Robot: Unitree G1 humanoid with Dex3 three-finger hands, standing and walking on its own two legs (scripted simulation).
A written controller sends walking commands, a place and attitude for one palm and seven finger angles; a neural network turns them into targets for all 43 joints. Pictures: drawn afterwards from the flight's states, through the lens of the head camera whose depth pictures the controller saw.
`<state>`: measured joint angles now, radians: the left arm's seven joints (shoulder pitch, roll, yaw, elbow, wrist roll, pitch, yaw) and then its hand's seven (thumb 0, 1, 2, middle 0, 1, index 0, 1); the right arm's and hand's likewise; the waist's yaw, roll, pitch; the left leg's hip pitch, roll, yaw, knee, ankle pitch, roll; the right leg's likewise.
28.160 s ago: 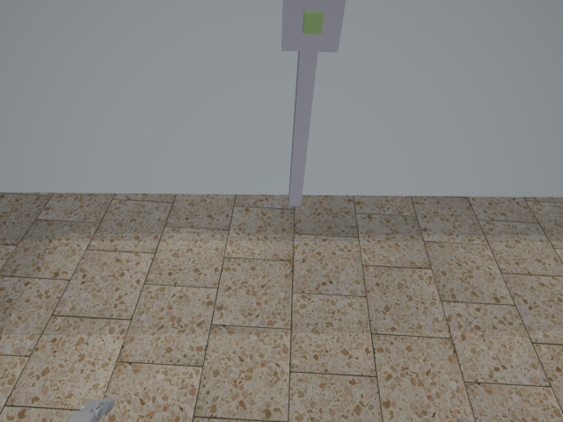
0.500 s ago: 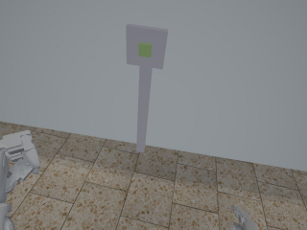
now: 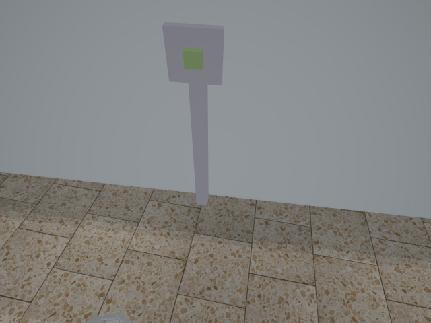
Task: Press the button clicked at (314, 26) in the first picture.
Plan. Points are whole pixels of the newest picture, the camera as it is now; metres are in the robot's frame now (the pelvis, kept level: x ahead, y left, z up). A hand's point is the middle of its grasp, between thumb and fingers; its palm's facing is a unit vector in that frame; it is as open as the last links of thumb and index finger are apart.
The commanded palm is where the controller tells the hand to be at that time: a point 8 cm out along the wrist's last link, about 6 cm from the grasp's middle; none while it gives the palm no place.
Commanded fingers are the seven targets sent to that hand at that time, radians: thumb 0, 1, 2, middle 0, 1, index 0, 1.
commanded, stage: let the arm hang, fingers relaxed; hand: left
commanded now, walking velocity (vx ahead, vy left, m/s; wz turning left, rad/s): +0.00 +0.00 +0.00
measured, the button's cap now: (193, 58) +0.83 +0.09 +0.11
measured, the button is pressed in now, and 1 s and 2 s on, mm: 0 0 0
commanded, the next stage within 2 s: stand and wait in 0.86 s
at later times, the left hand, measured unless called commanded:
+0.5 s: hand out of the picture -0.01 +0.19 -0.15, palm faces +0.03 -0.98 -0.21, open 6.9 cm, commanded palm none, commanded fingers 0.00 0.90 0.90 -0.20 -0.30 -0.20 -0.30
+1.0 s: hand out of the picture +0.01 +0.19 -0.15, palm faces +0.02 -0.98 -0.20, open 7.4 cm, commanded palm none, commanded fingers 0.00 0.90 0.90 -0.20 -0.30 -0.20 -0.30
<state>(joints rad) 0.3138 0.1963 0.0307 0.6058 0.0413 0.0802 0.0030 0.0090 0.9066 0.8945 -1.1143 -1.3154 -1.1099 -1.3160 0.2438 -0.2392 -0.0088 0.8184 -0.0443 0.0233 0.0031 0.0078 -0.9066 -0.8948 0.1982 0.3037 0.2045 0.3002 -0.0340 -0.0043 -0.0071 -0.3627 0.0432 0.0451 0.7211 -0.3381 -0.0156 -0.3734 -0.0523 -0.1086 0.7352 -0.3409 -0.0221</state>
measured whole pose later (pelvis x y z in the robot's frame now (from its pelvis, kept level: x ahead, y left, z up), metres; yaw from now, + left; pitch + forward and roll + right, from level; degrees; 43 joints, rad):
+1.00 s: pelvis +0.01 +0.01 +0.03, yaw -1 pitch -1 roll +0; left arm 0.27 0.14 0.03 1.14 0.02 0.00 0.03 0.00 0.91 0.89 -0.20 -0.30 -0.19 -0.30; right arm 0.31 -0.11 -0.01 1.11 -0.02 0.01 -0.03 0.00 -0.91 -0.89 0.20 0.30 0.20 0.30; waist -0.01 0.01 0.05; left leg -0.21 0.03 0.07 0.42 -0.20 0.00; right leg -0.22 -0.04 -0.09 0.43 -0.19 0.00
